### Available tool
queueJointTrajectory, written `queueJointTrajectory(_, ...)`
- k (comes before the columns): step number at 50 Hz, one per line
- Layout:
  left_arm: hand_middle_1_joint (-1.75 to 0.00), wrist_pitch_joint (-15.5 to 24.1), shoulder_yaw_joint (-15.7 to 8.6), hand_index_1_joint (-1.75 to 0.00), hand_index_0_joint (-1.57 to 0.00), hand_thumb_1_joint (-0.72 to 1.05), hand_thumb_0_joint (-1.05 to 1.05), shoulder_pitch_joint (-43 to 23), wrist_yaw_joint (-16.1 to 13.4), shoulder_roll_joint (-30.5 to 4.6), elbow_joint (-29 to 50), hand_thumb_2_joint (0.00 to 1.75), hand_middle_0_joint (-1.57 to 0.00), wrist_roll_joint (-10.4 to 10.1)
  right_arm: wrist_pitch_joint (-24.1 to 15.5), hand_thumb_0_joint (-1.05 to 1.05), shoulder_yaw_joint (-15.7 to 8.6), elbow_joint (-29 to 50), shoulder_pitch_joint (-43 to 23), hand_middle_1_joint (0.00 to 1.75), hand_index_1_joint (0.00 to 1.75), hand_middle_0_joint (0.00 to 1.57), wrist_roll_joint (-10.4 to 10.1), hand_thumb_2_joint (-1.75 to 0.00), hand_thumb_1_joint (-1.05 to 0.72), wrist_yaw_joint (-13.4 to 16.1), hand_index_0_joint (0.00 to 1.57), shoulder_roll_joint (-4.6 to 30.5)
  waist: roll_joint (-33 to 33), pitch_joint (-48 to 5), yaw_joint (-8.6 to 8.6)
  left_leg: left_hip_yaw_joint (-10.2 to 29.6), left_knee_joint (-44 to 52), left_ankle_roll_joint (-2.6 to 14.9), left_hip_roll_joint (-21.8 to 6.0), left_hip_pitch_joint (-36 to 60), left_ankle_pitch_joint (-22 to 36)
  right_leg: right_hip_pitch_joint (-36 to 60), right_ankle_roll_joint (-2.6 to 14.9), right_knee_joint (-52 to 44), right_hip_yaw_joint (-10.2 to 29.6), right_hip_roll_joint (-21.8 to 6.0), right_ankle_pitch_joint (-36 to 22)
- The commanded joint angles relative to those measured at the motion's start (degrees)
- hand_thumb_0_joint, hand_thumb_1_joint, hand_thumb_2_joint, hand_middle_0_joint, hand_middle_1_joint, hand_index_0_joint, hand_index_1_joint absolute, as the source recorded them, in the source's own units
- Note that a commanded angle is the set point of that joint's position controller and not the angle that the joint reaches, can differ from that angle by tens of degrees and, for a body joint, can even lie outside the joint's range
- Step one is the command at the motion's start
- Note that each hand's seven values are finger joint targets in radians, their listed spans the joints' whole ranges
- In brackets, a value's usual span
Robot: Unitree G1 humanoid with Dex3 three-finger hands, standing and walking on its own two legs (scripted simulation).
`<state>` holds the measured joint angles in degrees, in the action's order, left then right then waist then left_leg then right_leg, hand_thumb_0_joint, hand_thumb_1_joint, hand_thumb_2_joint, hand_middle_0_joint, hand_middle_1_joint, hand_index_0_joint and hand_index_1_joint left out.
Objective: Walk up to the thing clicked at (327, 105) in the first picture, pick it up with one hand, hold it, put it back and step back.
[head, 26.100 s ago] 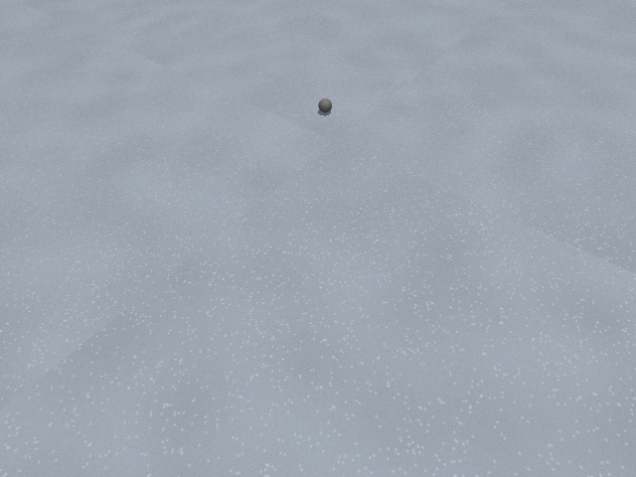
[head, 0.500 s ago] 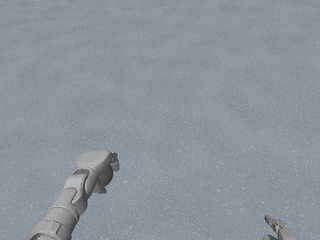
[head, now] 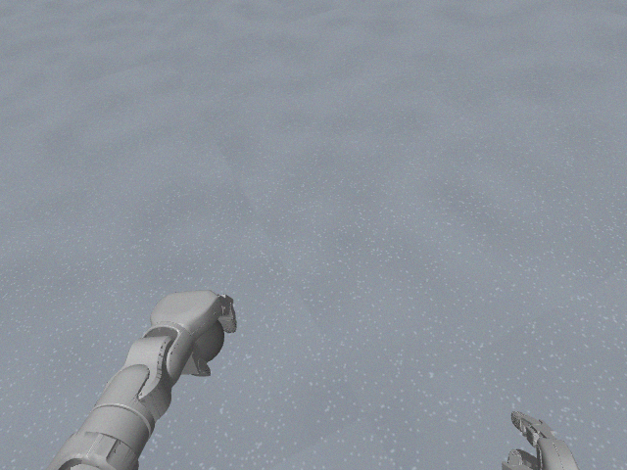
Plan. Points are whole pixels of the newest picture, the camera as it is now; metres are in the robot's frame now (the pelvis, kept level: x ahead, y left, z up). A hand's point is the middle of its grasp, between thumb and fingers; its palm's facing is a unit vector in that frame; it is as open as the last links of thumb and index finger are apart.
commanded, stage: hold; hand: left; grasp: from above
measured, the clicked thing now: (198, 337) +0.31 +0.23 -0.05
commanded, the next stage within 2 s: crouch in 0.38 s
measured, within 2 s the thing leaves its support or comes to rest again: neither
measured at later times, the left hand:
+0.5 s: hand (200, 338) +0.30 +0.22 -0.03, palm faces -0.45 -0.07 -0.89, open 8.7 cm
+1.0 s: hand (218, 358) +0.32 +0.24 -0.16, palm faces -0.43 +0.03 -0.90, open 8.7 cm
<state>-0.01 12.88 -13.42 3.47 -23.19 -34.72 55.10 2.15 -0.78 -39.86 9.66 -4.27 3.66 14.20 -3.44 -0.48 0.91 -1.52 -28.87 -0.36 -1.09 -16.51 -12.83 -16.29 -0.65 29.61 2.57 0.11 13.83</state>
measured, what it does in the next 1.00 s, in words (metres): lowers itself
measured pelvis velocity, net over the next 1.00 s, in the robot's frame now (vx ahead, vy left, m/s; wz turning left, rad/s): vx -0.01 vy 0.00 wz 0.02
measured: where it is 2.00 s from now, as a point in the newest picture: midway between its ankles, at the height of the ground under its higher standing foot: outside the picture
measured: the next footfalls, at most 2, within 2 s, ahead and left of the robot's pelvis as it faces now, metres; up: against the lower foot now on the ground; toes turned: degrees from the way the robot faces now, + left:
none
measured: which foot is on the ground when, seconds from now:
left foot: down 0.00-1.00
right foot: down 0.00-1.00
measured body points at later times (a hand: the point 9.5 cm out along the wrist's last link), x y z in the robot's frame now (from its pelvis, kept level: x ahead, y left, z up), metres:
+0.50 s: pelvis +0.01 +0.00 +0.00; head +0.02 -0.02 +0.45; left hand +0.32 +0.22 +0.02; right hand +0.17 -0.25 -0.11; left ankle +0.03 +0.12 -0.74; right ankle +0.02 -0.13 -0.74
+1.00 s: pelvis -0.01 +0.00 -0.06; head +0.07 +0.01 +0.38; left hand +0.34 +0.23 -0.11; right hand +0.10 -0.28 -0.18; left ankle +0.03 +0.12 -0.74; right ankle +0.02 -0.13 -0.74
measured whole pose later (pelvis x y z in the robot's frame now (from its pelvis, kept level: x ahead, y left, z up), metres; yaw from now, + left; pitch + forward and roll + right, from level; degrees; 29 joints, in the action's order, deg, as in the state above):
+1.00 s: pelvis -0.01 +0.00 -0.06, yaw +1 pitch +16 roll -1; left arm 4.4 9.9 -27.5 -16.4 -22.2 -60.1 66.3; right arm 2.3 -4.0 -41.1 11.1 -0.5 0.6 15.6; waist -0.4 -6.0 -3.0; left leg 1.2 -58.1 -0.5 -1.4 -50.3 -23.7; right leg -48.3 -0.9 56.7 0.3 0.7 24.3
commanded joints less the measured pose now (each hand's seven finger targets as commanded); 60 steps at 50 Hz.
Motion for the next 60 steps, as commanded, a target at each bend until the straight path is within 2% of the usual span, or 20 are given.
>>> queueJointTrajectory(1, -0.90, 0.18, -6.53, -0.82, -0.91, 0.58, 0.00, -21.77, -3.88, -12.52, 12.89, 0.69, -0.83, 0.37, -2.37, 0.00, -2.43, 7.87, -5.53, 0.30, 0.30, 0.20, 0.46, -0.90, -0.91, 0.68, 0.20, 7.05, 1.35, -15.76, -0.47, -0.41, 3.25, 1.01, 1.69, 9.00, 9.23, 2.53, 0.90, -4.93, -1.12, 1.82, -7.46)
queueJointTrajectory(4, -0.89, -0.45, -7.11, -0.81, -0.90, 0.56, 0.00, -20.51, -4.40, -12.83, 10.02, 0.68, -0.82, 0.89, -2.16, 0.00, -2.65, 6.95, -5.08, 0.30, 0.30, 0.20, 0.40, -0.90, -0.91, 0.71, 0.20, 7.16, 2.42, -15.04, -0.39, -0.35, 3.36, 1.01, 1.57, 9.19, 10.65, 2.55, 0.88, -4.99, -1.52, 1.91, -8.81)
queueJointTrajectory(5, -0.90, -0.49, -5.53, -0.81, -0.90, 0.58, 0.00, -20.97, -4.23, -11.44, 11.89, 0.67, -0.81, 0.93, -2.17, 0.00, -2.65, 7.10, -5.15, 0.30, 0.30, 0.20, 0.35, -0.90, -0.90, 0.64, 0.20, 6.87, 2.18, -15.37, -0.42, -0.42, 3.26, 1.05, 1.72, 9.13, 10.65, 2.31, 0.85, -5.03, -1.42, 1.80, -9.06)
queueJointTrajectory(6, -0.90, -0.77, -6.61, -0.82, -0.91, 0.59, 0.00, -20.18, -4.18, -12.23, 11.05, 0.69, -0.83, 0.63, -2.07, 0.00, -2.77, 7.18, -5.37, 0.30, 0.30, 0.20, 0.34, -0.90, -0.90, 0.60, 0.20, 7.12, 2.16, -14.99, -0.11, -0.68, 3.34, 1.05, 1.76, 9.15, 10.67, 2.75, 0.82, -5.39, -1.40, 1.73, -9.01)
queueJointTrajectory(9, -0.91, -1.24, -3.82, -0.82, -0.90, 0.59, 0.00, -18.54, -3.03, -9.61, 10.34, 0.67, -0.82, 0.00, -1.97, 0.00, -2.78, 7.19, -5.32, 0.30, 0.30, 0.20, 0.30, -0.90, -0.90, 0.39, 0.20, 7.05, 3.98, -13.56, -0.75, -0.62, 3.52, 1.34, 1.64, 8.63, 10.28, 2.28, 0.66, -5.68, -1.59, 1.61, -9.05)
queueJointTrajectory(10, -0.90, -1.21, -5.72, -0.82, -0.90, 0.58, 0.00, -18.03, -2.93, -11.64, 9.57, 0.68, -0.82, -0.01, -1.81, 0.00, -2.77, 7.35, -5.53, 0.30, 0.30, 0.20, 0.17, -0.90, -0.91, 0.47, 0.20, 7.01, 3.78, -12.63, 0.15, -0.50, 3.80, 1.27, 1.72, 8.05, 10.20, 2.60, 0.68, -5.95, -1.78, 1.60, -8.70)
queueJointTrajectory(15, -0.89, -0.46, -6.09, -0.80, -0.89, 0.57, 0.00, -19.36, -2.26, -12.51, 11.33, 0.65, -0.80, 0.45, -1.59, 0.00, -2.57, 8.05, -5.56, 0.30, 0.30, 0.20, 0.08, -0.90, -0.90, 0.50, 0.20, 7.08, 2.32, -13.38, 0.09, -0.61, 3.99, 1.21, 1.77, 8.49, 9.54, 2.52, 0.92, -5.80, -1.52, 1.56, -7.95)
queueJointTrajectory(17, -0.88, -0.45, -5.50, -0.80, -0.88, 0.55, 0.00, -17.18, -2.39, -10.99, 10.16, 0.67, -0.81, 0.59, -1.35, 0.00, -2.62, 8.48, -5.57, 0.30, 0.30, 0.20, 0.20, -0.90, -0.90, 0.40, 0.20, 6.94, 2.27, -13.22, -0.16, -0.56, 4.17, 1.13, 1.73, 8.66, 10.18, 2.82, 1.12, -5.61, -1.59, 1.63, -8.43)
queueJointTrajectory(21, -0.87, -0.01, -7.53, -0.80, -0.88, 0.53, 0.00, -20.16, -3.88, -13.07, 12.19, 0.69, -0.81, 1.31, -1.15, 0.00, -2.96, 8.19, -4.87, 0.30, 0.30, 0.20, 0.37, -0.90, -0.91, 0.42, 0.20, 7.10, 0.80, -14.68, 0.00, -0.46, 3.86, 0.96, 1.74, 9.22, 11.35, 3.57, 1.23, -5.33, -1.70, 1.65, -9.51)
queueJointTrajectory(24, -0.91, -0.25, -6.36, -0.81, -0.95, 0.62, 0.00, -20.96, -4.76, -11.89, 10.41, 0.64, -0.86, 1.71, -1.07, 0.00, -3.01, 7.57, -4.57, 0.30, 0.30, 0.20, 0.38, -0.91, -0.93, 0.43, 0.20, 7.23, 1.48, -15.24, -0.76, -0.40, 3.39, 1.00, 1.62, 9.95, 12.67, 3.03, 1.09, -4.98, -1.71, 1.80, -10.90)
queueJointTrajectory(26, -0.89, -0.29, -6.91, -0.83, -0.83, 0.49, 0.00, -21.54, -5.42, -12.17, 10.49, 0.74, -0.77, 2.04, -1.04, 0.00, -3.28, 7.29, -4.00, 0.30, 0.30, 0.20, 0.42, -0.90, -0.89, 0.37, 0.20, 7.11, 1.73, -15.41, -0.59, -0.55, 3.02, 1.10, 1.90, 9.60, 13.08, 2.97, 0.87, -5.21, -1.57, 1.56, -11.91)
queueJointTrajectory(31, -0.91, -0.01, -4.13, -0.85, -0.87, 0.53, 0.00, -16.19, -5.84, -8.19, 4.83, 0.78, -0.81, 1.70, -0.73, 0.00, -3.53, 7.18, -3.61, 0.30, 0.30, 0.20, 0.36, -0.90, -0.89, 0.04, 0.20, 7.26, 5.76, -11.89, -1.32, -0.56, 2.83, 1.29, 1.90, 7.32, 10.85, 1.44, 0.69, -5.26, -1.74, 1.39, -9.93)
queueJointTrajectory(36, -0.89, 2.04, -5.40, -0.84, -0.87, 0.52, 0.00, -16.97, -9.48, -8.96, -1.63, 0.78, -0.82, 3.39, 0.04, 0.00, -3.61, 6.34, -2.33, 0.30, 0.30, 0.20, 1.04, -0.90, -0.90, -0.29, 0.20, 7.21, 6.76, -10.29, -2.03, -0.53, -0.78, 1.36, 2.39, 2.34, 8.41, -2.28, 0.57, -2.68, -1.86, 0.90, -8.20)
queueJointTrajectory(40, -0.91, 3.22, -6.50, -0.85, -0.84, 0.48, 0.00, -24.73, -15.13, -10.51, -6.30, 0.73, -0.78, 6.34, 0.22, 0.00, -4.28, 4.49, -0.06, 0.30, 0.30, 0.20, 2.17, -0.90, -0.90, -0.89, 0.20, 7.93, 4.69, -14.56, -3.37, -0.34, -8.25, 0.77, 2.31, -3.63, 8.50, -8.98, 0.87, 4.69, -1.99, 1.00, -8.45)
queueJointTrajectory(43, -0.91, 3.80, -6.19, -0.86, -0.83, 0.46, 0.00, -29.34, -19.66, -9.02, -10.48, 0.76, -0.77, 8.97, -0.11, 0.00, -5.25, 3.33, 2.30, 0.30, 0.30, 0.20, 3.20, -0.90, -0.90, -1.72, 0.20, 8.38, 2.89, -17.97, -4.69, -0.04, -16.52, 0.26, 2.09, -10.98, 5.62, -18.34, 1.34, 12.11, -2.01, 1.08, -5.82)
queueJointTrajectory(48, -0.93, 4.27, -6.98, -0.87, -0.83, 0.47, 0.00, -36.20, -24.45, -10.13, -17.84, 0.75, -0.77, 12.31, -1.14, 0.00, -5.99, 2.63, 5.76, 0.30, 0.30, 0.20, 4.50, -0.90, -0.90, -2.63, 0.20, 9.23, -0.12, -26.69, -6.40, 0.36, -29.61, 0.66, 1.47, -23.27, 1.71, -31.86, 1.92, 24.58, -2.37, 1.36, -1.87)
queueJointTrajectory(50, -0.94, 3.99, -7.27, -0.87, -0.83, 0.47, 0.00, -40.98, -25.79, -10.26, -19.57, 0.75, -0.76, 12.26, -1.56, 0.00, -6.25, 2.42, 6.78, 0.30, 0.30, 0.20, 4.88, -0.90, -0.90, -2.49, 0.20, 9.42, -1.44, -29.85, -7.17, 0.73, -33.09, 0.63, 1.35, -27.29, -0.31, -36.48, 2.14, 28.63, -2.98, 1.81, -0.04)
queueJointTrajectory(54, -0.94, 2.83, -8.52, -0.86, -0.84, 0.49, 0.00, -41.96, -26.70, -11.52, -27.54, 0.72, -0.76, 11.01, -2.84, 0.00, -6.47, 1.63, 8.42, 0.30, 0.30, 0.20, 5.60, -0.89, -0.90, -2.28, 0.20, 10.17, -1.24, -33.56, -7.32, 2.41, -40.33, 0.83, 1.00, -36.94, -3.87, -45.67, 2.45, 36.94, -4.12, 1.97, 3.64)
queueJointTrajectory(57, -0.90, 2.23, -8.96, -0.83, -0.86, 0.50, 0.00, -45.34, -26.51, -12.71, -27.47, 0.71, -0.79, 11.00, -3.37, 0.00, -6.52, 1.83, 9.33, 0.30, 0.30, 0.20, 6.01, -0.90, -0.90, -2.07, 0.20, 10.34, -2.87, -39.01, -8.20, 2.88, -45.88, 0.96, 1.11, -42.55, -6.02, -50.26, 2.73, 43.23, -4.56, 1.98, 5.08)
queueJointTrajectory(60, -0.89, 1.50, -11.08, -0.83, -0.87, 0.50, 0.00, -47.25, -26.22, -15.65, -27.16, 0.71, -0.80, 10.52, -3.54, 0.00, -6.81, 2.11, 9.71, 0.30, 0.30, 0.20, 6.20, -0.90, -0.90, -1.95, 0.20, 10.84, -4.29, -42.16, -7.59, 3.76, -48.35, 0.52, 0.78, -45.50, -9.51, -55.11, 3.01, 47.14, -5.02, 1.81, 8.47)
